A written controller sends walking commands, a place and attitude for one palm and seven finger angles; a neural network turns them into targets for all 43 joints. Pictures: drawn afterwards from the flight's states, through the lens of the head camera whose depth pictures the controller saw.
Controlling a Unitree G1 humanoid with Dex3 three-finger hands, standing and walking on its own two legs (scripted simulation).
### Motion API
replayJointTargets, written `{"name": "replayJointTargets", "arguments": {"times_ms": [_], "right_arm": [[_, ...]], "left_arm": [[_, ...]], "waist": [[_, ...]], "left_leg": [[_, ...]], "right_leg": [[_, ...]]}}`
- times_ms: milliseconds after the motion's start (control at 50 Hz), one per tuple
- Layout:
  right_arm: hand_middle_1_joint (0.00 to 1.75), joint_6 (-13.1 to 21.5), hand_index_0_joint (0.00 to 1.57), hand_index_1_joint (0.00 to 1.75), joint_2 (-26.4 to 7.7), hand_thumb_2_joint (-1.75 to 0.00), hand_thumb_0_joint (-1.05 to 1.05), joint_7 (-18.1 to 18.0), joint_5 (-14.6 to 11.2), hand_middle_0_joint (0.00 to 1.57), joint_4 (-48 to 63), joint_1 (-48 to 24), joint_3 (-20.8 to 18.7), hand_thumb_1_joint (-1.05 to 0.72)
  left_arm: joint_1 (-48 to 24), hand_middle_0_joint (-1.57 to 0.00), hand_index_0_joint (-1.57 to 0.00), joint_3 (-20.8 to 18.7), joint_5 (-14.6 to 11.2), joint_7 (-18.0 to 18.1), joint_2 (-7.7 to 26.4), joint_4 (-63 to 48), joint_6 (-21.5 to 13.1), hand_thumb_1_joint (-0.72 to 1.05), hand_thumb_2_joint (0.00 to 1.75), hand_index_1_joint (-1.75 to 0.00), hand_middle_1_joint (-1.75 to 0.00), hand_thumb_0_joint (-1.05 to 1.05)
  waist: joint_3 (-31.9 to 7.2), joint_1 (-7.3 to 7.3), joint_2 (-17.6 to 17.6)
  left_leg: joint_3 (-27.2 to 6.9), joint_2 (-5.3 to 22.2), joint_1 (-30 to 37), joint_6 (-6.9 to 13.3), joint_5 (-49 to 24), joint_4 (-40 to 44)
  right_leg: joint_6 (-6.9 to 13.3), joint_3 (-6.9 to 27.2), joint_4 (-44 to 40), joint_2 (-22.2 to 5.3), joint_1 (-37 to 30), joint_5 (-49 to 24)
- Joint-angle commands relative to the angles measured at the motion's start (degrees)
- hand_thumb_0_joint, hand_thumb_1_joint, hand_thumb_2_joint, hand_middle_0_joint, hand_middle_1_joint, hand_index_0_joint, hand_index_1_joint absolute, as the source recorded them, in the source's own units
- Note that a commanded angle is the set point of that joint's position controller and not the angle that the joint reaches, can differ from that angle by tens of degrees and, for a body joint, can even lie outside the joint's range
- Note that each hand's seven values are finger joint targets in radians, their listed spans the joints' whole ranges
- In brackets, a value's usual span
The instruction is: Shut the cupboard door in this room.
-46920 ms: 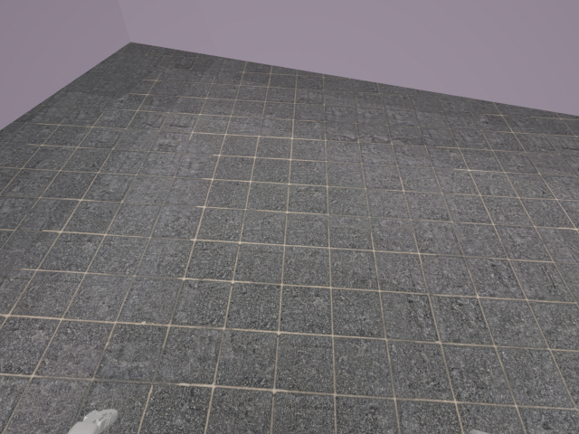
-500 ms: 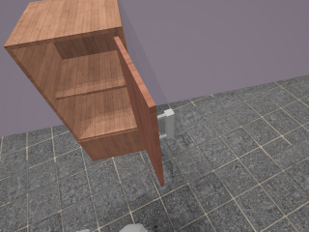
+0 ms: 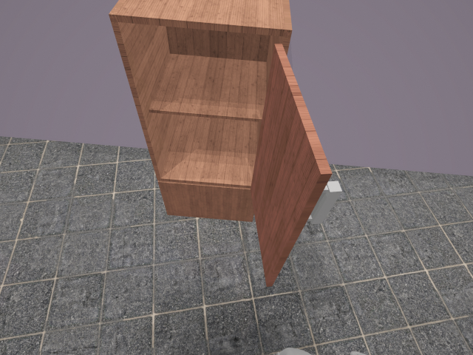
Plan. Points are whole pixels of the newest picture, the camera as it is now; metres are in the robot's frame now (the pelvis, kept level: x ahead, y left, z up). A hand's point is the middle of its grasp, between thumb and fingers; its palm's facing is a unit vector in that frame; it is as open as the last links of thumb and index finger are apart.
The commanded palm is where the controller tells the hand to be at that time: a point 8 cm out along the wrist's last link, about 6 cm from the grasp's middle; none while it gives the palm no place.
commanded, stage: turn or walk to find it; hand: left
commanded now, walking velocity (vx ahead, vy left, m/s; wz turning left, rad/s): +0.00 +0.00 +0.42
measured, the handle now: (314, 204) +0.41 -0.12 -0.03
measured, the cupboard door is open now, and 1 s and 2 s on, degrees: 100 100 100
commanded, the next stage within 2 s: stand and wait in 0.30 s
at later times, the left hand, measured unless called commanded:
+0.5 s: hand out of the picture +0.03 +0.15 -0.14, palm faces +0.21 -0.94 -0.28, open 7.3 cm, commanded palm none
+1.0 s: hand out of the picture -0.02 +0.15 -0.17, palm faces +0.36 -0.90 -0.26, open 7.3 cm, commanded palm none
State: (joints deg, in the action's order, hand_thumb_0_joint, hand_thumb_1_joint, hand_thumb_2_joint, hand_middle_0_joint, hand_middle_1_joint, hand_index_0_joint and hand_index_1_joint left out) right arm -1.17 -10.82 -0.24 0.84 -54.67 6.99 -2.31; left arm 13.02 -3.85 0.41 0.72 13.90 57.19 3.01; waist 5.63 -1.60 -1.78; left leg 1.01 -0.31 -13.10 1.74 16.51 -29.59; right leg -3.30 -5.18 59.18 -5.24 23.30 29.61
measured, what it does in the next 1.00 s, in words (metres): steps on the spot, turning left: right foot, then left foot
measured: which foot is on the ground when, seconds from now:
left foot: down 0.00-0.28, up 0.30-0.66, down 0.68-1.00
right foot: up 0.00-0.26, down 0.28-0.72, up 0.74-0.96, down 0.98-1.00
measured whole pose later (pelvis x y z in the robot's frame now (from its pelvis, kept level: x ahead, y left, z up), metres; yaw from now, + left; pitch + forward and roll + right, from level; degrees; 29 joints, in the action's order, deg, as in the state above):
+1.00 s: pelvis +0.00 -0.06 -0.01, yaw +18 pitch -1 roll +1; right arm -1.8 -11.0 -0.7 0.6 -58.9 9.9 -2.8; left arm 12.5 -2.8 0.4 0.7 10.7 58.7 0.2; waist 3.3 -0.9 1.6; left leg -3.9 0.0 -13.6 -1.9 17.4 -31.8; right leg -1.1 -5.7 32.3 -3.1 14.9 16.6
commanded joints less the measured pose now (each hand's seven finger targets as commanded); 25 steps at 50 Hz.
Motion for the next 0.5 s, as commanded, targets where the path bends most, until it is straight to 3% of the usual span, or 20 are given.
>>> {"name": "replayJointTargets", "arguments": {"times_ms": [0, 80, 140, 180, 220, 240, 260, 280, 300, 320, 360, 420, 480], "right_arm": [[0.3, 0.7, 0.2, 0.3, -11.0, -0.9, 0.0, -1.2, 0.3, 0.2, 2.3, 3.7, -2.7, -0.9], [0.3, 0.5, 0.2, 0.3, -11.4, -0.9, 0.0, -0.8, 0.5, 0.2, 2.5, 4.3, -3.0, -0.9], [0.3, 0.2, 0.2, 0.3, -11.6, -0.9, 0.0, -0.6, 0.7, 0.2, 2.9, 3.5, -3.3, -0.9], [0.3, 0.1, 0.2, 0.3, -11.5, -0.9, 0.0, -0.5, 0.6, 0.2, 3.3, 2.8, -3.5, -0.9], [0.3, 0.1, 0.2, 0.3, -10.4, -0.9, 0.0, -0.3, 0.1, 0.2, 3.6, 2.2, -3.4, -0.9], [0.3, 0.2, 0.2, 0.3, -7.5, -0.9, 0.0, 0.0, -0.4, 0.2, 4.0, 3.4, -3.1, -0.9], [0.3, 0.1, 0.2, 0.3, -4.6, -0.9, 0.0, 0.2, -0.5, 0.2, 5.8, 2.9, -2.7, -0.9], [0.3, -0.7, 0.2, 0.3, -7.6, -0.9, 0.0, -0.1, -0.2, 0.2, 5.7, 2.0, -3.5, -0.9], [0.3, -1.3, 0.2, 0.3, -7.2, -0.9, 0.0, 0.1, 0.0, 0.2, 4.6, 2.6, -3.6, -0.9], [0.3, -1.6, 0.2, 0.3, -6.8, -0.9, 0.0, 0.3, 0.1, 0.2, 3.3, 3.3, -3.6, -0.9], [0.3, -1.9, 0.2, 0.3, -6.2, -0.9, 0.0, 0.8, 0.3, 0.2, 1.3, 6.3, -3.5, -0.9], [0.3, -1.6, 0.2, 0.3, -4.6, -0.9, 0.0, 0.9, 0.2, 0.2, 0.5, 6.0, -2.8, -0.9], [0.3, -1.2, 0.2, 0.3, -3.8, -0.9, 0.0, 0.7, 0.1, 0.2, 0.6, 3.7, -2.1, -0.9]], "left_arm": [[-0.8, -0.2, -0.2, -0.8, 0.1, -0.1, 3.6, -4.9, -1.5, 0.9, 0.9, -0.3, -0.3, 0.0], [-2.7, -0.2, -0.2, -0.6, 0.2, 0.0, 3.1, -6.2, -1.2, 0.9, 0.9, -0.3, -0.3, 0.0], [-3.0, -0.2, -0.2, -0.3, 0.0, 0.1, 2.6, -6.9, -1.6, 0.9, 0.9, -0.3, -0.3, 0.0], [-1.0, -0.2, -0.2, -0.3, -0.2, 0.1, 2.9, -6.7, -2.2, 0.9, 0.9, -0.3, -0.3, 0.0], [2.5, -0.2, -0.2, -0.7, -0.2, 0.3, 4.0, -5.9, -3.0, 0.9, 0.9, -0.3, -0.3, 0.0], [4.5, -0.2, -0.2, -1.4, 0.5, 0.7, 7.6, -5.7, -3.8, 0.9, 0.9, -0.3, -0.3, 0.0], [5.6, -0.2, -0.2, -2.5, 1.2, 1.1, 13.2, -6.0, -4.1, 0.9, 0.9, -0.3, -0.3, 0.0], [5.8, -0.2, -0.2, -2.2, 0.6, 1.2, 12.7, -6.3, -3.8, 0.9, 0.9, -0.3, -0.3, 0.0], [2.1, -0.2, -0.2, -2.2, 0.6, 1.5, 10.2, -6.8, -3.9, 0.9, 0.9, -0.3, -0.3, 0.0], [-0.9, -0.2, -0.2, -2.0, 0.6, 1.5, 9.1, -7.4, -3.8, 0.9, 0.9, -0.3, -0.3, 0.0], [-3.9, -0.2, -0.2, -1.2, 0.6, 1.4, 6.4, -8.2, -3.8, 0.9, 0.9, -0.3, -0.3, 0.0], [-0.8, -0.2, -0.2, -0.8, 1.0, 1.2, 5.7, -6.9, -4.3, 0.9, 0.9, -0.3, -0.3, 0.0], [3.4, -0.2, -0.2, -0.9, 1.2, 1.1, 6.1, -4.6, -4.3, 0.9, 0.9, -0.3, -0.3, 0.0]], "waist": [[-7.5, 1.82, 9.1], [-5.2, 2.25, 10.3], [-5.7, 2.19, 11.5], [-6.9, 1.2, 11.9], [-8.3, -0.85, 8.7], [-10.3, -1.47, -1.2], [-9.4, -2.19, -16.0], [-8.9, -2.42, -9.1], [-6.6, -0.56, -7.7], [-4.9, 0.49, -7.7], [-4.1, 2.26, -6.9], [-4.7, 1.27, -7.4], [-5.2, -0.5, -7.7]], "left_leg": [[-11.1, 13.3, 8.7, 7.6, -33.7, 8.9], [-13.6, 12.9, 4.6, 7.8, -23.9, 11.0], [-15.6, 12.4, 2.7, 7.7, -24.3, 9.0], [-16.2, 11.4, 0.9, 6.8, -25.6, 6.5], [-15.0, 8.4, -4.5, 3.6, -20.0, 1.4], [-10.5, 3.6, -11.8, 0.0, -7.6, -7.0], [-2.7, -4.0, -20.1, -3.7, 16.2, -21.3], [-6.2, -1.6, -17.8, -3.3, 19.0, -31.7], [-7.8, 0.0, -17.5, -3.2, 14.9, -36.5], [-6.9, 0.6, -17.4, -3.5, 12.0, -39.4], [-5.5, 1.5, -15.9, -4.0, 6.7, -39.6], [-3.0, 1.1, -13.8, -4.7, 5.2, -31.9], [-0.8, 1.3, -11.6, -5.1, 7.7, -21.9]], "right_leg": [[-0.9, 2.8, 1.6, -0.2, 5.9, -4.6], [-1.2, 2.6, -4.6, 0.4, 4.1, -4.9], [-0.9, 1.6, -14.0, 2.0, -0.9, -4.5], [-0.6, 1.0, -20.8, 3.3, -5.9, -7.9], [-0.2, 1.2, -33.6, 2.4, -15.9, -18.5], [1.9, 9.5, -39.8, -6.4, -24.0, -22.3], [9.0, 24.3, -42.0, -21.5, -25.3, -32.4], [13.1, 23.1, -42.2, -24.2, -18.1, -33.6], [13.2, 19.8, -43.2, -20.7, -13.4, -27.0], [12.4, 18.2, -43.8, -18.2, -11.2, -22.1], [10.3, 11.0, -43.4, -14.1, -9.6, -21.0], [9.5, 7.1, -42.6, -11.3, -12.2, -26.8], [11.0, 7.6, -41.8, -11.7, -15.6, -32.4]]}}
